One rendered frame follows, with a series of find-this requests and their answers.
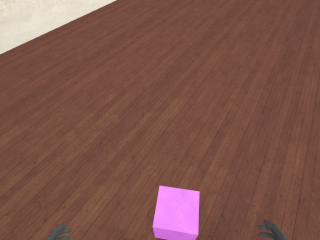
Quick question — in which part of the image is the right robot hand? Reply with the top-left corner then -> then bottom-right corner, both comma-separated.
257,220 -> 288,240

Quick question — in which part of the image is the carton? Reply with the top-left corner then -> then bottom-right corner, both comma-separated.
152,185 -> 200,240

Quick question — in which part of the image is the left robot hand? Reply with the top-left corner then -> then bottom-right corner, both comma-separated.
46,223 -> 72,240

